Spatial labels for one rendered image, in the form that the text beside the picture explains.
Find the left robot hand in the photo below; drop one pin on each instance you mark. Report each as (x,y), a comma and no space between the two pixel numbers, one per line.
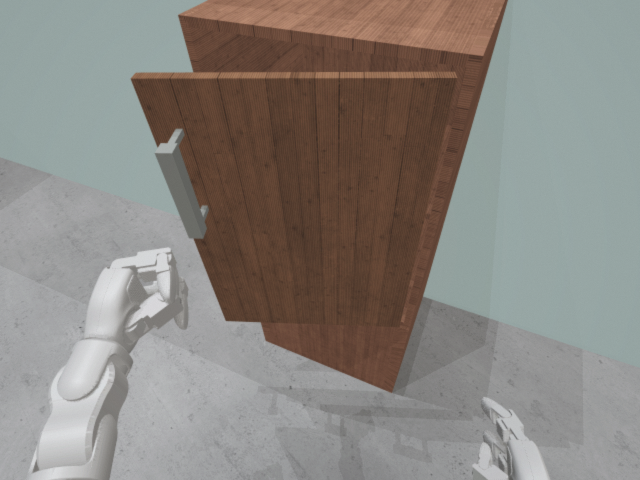
(118,294)

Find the handle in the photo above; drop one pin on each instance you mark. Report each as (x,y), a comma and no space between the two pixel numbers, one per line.
(175,173)

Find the robot left forearm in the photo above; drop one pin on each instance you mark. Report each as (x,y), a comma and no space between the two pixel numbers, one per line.
(78,440)

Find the right robot hand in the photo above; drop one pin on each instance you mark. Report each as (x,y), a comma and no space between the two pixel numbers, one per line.
(519,459)

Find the cupboard door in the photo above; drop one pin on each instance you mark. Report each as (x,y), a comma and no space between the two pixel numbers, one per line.
(317,185)

